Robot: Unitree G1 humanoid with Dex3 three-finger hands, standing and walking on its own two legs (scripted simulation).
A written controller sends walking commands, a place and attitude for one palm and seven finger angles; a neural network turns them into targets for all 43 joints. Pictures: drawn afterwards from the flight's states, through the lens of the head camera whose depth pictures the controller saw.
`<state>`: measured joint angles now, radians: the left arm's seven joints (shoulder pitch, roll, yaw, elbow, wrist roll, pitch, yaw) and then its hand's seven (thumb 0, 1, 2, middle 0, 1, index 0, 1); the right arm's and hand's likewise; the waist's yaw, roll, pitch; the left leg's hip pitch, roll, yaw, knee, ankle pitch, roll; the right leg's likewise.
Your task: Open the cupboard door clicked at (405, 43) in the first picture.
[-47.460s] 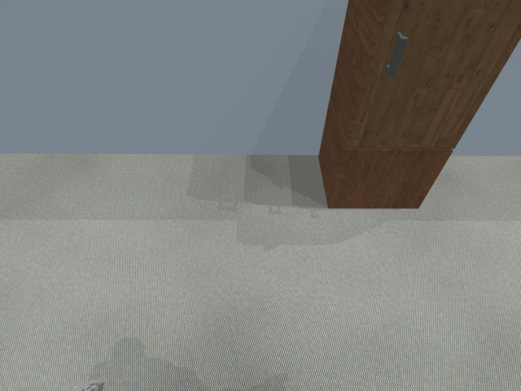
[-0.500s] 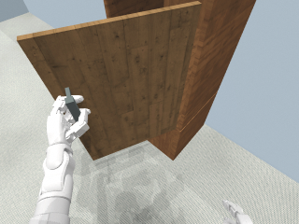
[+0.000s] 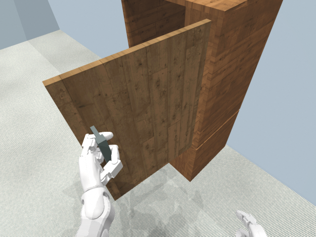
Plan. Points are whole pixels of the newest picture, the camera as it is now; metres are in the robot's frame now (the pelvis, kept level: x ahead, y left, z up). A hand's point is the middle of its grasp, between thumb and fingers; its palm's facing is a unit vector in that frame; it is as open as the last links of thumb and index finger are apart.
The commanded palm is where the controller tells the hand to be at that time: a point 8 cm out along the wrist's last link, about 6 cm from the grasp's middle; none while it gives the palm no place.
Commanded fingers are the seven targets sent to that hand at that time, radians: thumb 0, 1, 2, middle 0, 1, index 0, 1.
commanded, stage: open thumb and fingers to let go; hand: left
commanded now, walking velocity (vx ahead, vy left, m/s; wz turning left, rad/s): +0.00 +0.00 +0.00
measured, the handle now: (103, 147) +0.32 +0.16 +0.07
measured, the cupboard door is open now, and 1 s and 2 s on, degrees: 84 85 87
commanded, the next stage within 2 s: slide the hand sideways off the handle in 0.88 s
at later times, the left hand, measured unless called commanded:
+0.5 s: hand (119, 160) +0.28 +0.11 +0.07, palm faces +0.37 -0.93 +0.01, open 11.1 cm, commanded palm +0.24 +0.15 +0.07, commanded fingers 0.00 -0.50 0.30 -0.29 -1.15 -0.29 -1.15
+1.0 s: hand (118, 161) +0.28 +0.11 +0.07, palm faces +0.34 -0.94 +0.01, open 14.5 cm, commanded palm +0.24 +0.15 +0.07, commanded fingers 0.00 -0.50 0.30 -0.15 -0.30 -0.15 -0.30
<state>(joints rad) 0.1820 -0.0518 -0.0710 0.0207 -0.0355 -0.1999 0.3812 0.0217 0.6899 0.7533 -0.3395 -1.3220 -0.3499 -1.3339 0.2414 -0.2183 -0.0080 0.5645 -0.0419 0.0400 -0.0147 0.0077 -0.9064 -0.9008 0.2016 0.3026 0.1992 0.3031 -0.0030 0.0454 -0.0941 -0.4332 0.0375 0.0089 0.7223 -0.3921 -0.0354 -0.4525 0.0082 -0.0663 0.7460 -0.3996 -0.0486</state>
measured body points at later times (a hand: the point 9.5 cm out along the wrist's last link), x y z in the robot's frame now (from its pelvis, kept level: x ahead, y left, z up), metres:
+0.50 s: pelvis -0.01 +0.01 +0.00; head +0.00 -0.02 +0.44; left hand +0.26 +0.16 +0.08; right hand +0.17 -0.20 -0.10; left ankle -0.02 +0.14 -0.71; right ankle -0.01 -0.08 -0.71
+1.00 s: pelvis -0.02 +0.02 -0.01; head +0.00 +0.01 +0.44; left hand +0.26 +0.16 +0.08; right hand +0.16 -0.19 -0.11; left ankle -0.02 +0.14 -0.71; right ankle -0.01 -0.08 -0.71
